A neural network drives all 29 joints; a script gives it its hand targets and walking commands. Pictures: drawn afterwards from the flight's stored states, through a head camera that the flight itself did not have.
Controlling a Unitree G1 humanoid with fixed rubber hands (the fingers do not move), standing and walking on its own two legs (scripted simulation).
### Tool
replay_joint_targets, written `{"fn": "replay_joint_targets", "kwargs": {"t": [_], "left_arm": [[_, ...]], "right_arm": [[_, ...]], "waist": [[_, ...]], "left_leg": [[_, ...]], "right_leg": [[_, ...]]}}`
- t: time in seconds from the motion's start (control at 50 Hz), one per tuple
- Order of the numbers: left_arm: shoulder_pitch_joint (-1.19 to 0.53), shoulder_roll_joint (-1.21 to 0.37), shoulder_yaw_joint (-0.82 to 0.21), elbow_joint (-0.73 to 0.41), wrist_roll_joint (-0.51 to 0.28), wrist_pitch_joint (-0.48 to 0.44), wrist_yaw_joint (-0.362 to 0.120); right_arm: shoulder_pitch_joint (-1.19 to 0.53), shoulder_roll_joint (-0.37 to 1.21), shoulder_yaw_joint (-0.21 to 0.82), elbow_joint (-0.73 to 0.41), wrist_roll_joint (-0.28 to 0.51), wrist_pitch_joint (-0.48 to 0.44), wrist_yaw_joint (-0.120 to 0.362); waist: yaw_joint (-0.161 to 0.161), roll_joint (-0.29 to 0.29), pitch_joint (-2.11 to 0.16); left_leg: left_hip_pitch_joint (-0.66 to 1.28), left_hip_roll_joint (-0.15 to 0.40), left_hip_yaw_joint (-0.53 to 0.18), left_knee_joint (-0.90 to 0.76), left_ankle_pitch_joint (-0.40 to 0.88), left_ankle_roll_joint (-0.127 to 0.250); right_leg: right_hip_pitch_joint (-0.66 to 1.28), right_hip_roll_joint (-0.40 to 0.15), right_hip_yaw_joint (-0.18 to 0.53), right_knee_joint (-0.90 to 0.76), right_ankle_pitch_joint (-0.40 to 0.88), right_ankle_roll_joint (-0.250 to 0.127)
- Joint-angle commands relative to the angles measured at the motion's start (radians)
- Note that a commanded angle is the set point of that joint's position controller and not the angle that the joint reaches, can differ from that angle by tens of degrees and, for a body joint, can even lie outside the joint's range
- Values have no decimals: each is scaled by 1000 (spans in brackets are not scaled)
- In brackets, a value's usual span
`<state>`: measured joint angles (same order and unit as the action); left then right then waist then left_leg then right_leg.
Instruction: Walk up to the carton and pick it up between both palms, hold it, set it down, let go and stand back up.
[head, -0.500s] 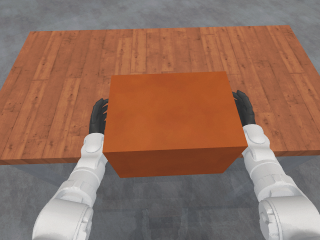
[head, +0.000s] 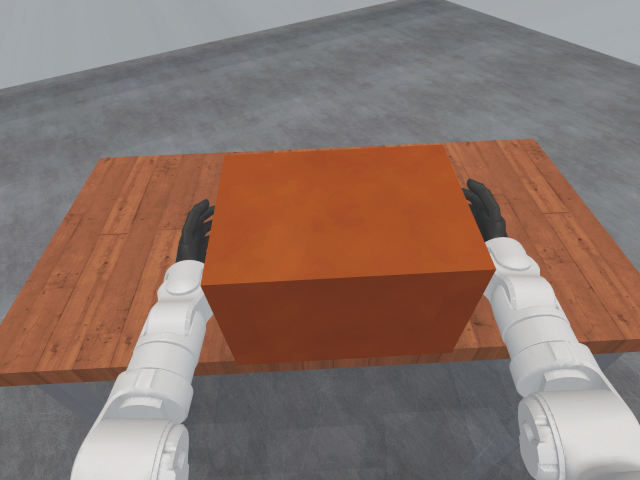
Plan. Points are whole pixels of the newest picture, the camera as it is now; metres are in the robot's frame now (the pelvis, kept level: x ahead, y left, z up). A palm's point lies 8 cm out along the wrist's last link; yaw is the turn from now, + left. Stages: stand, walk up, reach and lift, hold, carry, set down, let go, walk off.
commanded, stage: reach and lift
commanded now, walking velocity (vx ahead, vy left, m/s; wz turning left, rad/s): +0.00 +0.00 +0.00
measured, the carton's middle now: (339, 255) +0.40 -0.04 +0.08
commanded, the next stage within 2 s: hold in 1.82 s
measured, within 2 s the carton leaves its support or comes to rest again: neither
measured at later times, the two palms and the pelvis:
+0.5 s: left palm (178, 256) +0.35 +0.15 +0.16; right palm (518, 237) +0.34 -0.24 +0.15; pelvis -0.04 -0.02 +0.01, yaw +0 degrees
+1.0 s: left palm (125, 263) +0.31 +0.19 +0.19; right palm (509, 232) +0.32 -0.20 +0.19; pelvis -0.05 -0.01 +0.01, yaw +1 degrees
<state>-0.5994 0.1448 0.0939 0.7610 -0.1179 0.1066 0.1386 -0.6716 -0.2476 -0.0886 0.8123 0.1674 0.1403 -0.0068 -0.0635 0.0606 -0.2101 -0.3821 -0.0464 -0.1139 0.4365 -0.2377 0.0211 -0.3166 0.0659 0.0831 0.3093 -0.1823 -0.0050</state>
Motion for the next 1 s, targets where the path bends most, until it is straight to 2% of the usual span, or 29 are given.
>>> {"fn": "replay_joint_targets", "kwargs": {"t": [0.0, 0.08, 0.12, 0.2, 0.32, 0.4, 0.46, 0.52, 0.64, 0.78, 0.84, 0.98], "left_arm": [[-766, -718, -341, -464, 2, 13, -184], [-827, -723, -359, -589, -10, 65, -180], [-855, -712, -357, -630, -5, 87, -180], [-846, -682, -324, -648, 14, 137, -184], [-770, -625, -263, -631, 33, 230, -222], [-748, -558, -200, -615, 57, 289, -252], [-738, -521, -171, -616, 71, 326, -271], [-725, -506, -174, -650, 75, 356, -284], [-759, -511, -254, -773, 28, 408, -298], [-782, -557, -368, -967, -58, 472, -284], [-739, -542, -361, -991, -56, 516, -285], [-658, -476, -282, -997, 1, 633, -317]], "right_arm": [[-694, 671, 316, -351, 27, 34, 124], [-686, 660, 276, -408, 4, 75, 135], [-691, 644, 248, -436, -20, 90, 140], [-712, 622, 232, -508, -60, 123, 144], [-732, 618, 292, -614, -47, 197, 124], [-735, 623, 320, -641, -23, 251, 96], [-719, 619, 320, -631, -5, 285, 74], [-712, 633, 348, -661, 33, 306, 48], [-735, 637, 391, -760, 108, 354, -2], [-737, 630, 439, -940, 187, 428, -33], [-695, 591, 427, -957, 197, 467, -37], [-646, 468, 349, -931, 187, 530, -28]], "waist": [[15, -8, -568], [-16, 20, -693], [-30, 29, -719], [-33, 6, -722], [1, -74, -640], [32, -131, -544], [40, -140, -493], [47, -136, -487], [30, -72, -523], [-2, -41, -605], [-8, -30, -563], [-3, -15, -427]], "left_leg": [[448, 32, 11, -44, 799, -125], [527, 42, 19, -62, 847, -138], [524, 42, 25, -80, 817, -137], [453, 36, 32, -123, 710, -118], [246, 19, 52, -219, 514, -65], [115, 7, 71, -289, 354, -17], [92, 0, 81, -308, 298, 1], [116, -5, 89, -306, 296, 11], [135, 0, 94, -299, 277, 7], [191, 13, 84, -255, 302, -13], [221, 21, 81, -242, 308, -26], [305, 33, 80, -251, 339, -63]], "right_leg": [[144, -1, -38, -98, 552, 28], [136, 1, -51, -148, 526, 16], [137, 1, -59, -160, 492, 14], [195, -5, -69, -165, 457, 15], [402, -22, -57, -137, 487, 32], [484, -45, -38, -121, 452, 54], [488, -61, -24, -122, 400, 62], [478, -72, -13, -126, 381, 66], [446, -74, -13, -124, 317, 61], [366, -54, -44, -92, 292, 50], [322, -42, -52, -92, 274, 44], [273, -16, -72, -120, 267, 37]]}}
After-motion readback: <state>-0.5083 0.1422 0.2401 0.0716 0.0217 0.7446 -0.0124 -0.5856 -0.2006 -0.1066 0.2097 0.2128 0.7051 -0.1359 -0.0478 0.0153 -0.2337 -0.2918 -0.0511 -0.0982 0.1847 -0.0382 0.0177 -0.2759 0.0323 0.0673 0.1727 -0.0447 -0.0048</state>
